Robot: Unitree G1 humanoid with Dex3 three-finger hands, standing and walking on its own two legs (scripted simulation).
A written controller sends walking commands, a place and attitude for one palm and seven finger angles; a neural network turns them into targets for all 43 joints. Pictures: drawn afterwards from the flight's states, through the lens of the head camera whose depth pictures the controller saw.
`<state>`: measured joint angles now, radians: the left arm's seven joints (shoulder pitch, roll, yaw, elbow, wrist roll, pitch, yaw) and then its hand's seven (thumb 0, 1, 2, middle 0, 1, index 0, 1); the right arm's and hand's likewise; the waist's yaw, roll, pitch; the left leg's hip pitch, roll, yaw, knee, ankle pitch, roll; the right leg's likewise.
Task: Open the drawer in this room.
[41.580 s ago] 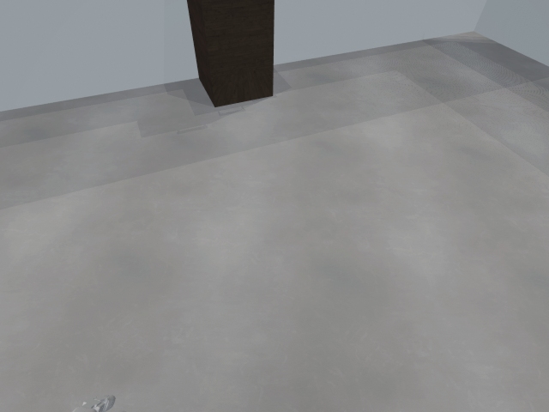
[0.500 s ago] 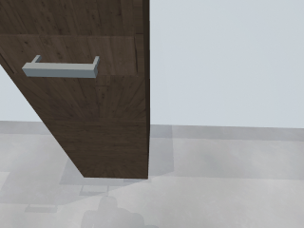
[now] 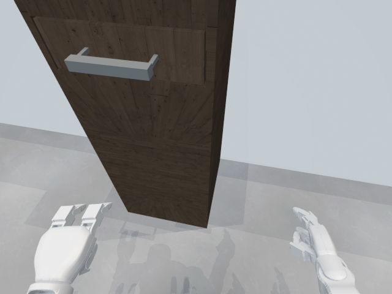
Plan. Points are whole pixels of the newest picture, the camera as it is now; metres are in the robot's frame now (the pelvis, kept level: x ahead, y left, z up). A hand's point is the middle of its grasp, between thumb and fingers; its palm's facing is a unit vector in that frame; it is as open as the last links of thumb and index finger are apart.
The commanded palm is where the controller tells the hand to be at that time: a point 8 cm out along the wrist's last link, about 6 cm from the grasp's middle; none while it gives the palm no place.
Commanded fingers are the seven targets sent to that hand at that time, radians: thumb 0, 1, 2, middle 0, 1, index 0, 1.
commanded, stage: raise the hand with hooked fingers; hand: left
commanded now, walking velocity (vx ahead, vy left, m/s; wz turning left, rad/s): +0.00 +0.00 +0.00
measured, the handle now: (114, 61) +0.51 +0.29 +0.20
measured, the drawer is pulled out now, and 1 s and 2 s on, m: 0.00 0.00 0.00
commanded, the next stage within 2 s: move the hooked fingers above the handle in 1.48 s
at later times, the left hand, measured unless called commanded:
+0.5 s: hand (70, 173) +0.25 +0.27 +0.14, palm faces +0.18 -0.08 -0.98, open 12.2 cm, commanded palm +0.22 +0.27 +0.21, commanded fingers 0.00 -0.34 0.37 -0.29 -1.10 -0.29 -1.10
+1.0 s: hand (34, 100) +0.29 +0.30 +0.26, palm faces +0.19 -0.01 -0.98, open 13.8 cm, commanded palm +0.25 +0.30 +0.31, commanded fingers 0.00 -0.50 0.30 -0.30 -1.20 -0.30 -1.20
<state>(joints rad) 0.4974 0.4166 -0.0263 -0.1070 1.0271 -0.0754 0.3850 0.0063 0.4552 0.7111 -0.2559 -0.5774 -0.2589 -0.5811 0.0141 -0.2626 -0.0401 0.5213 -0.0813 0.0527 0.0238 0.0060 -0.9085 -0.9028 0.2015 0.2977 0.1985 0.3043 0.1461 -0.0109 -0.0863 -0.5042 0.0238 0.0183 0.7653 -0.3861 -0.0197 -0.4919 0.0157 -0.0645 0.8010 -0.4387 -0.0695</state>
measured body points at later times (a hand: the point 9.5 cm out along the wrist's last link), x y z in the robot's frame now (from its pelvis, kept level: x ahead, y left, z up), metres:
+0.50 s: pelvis -0.01 +0.03 +0.03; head +0.00 -0.01 +0.48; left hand +0.23 +0.27 +0.20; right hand +0.17 -0.21 -0.09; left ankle +0.00 +0.14 -0.71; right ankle -0.02 -0.07 -0.71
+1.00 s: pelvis -0.03 +0.05 +0.04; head -0.03 +0.01 +0.48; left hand +0.28 +0.30 +0.31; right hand +0.20 -0.14 -0.06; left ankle +0.00 +0.14 -0.71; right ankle -0.02 -0.07 -0.71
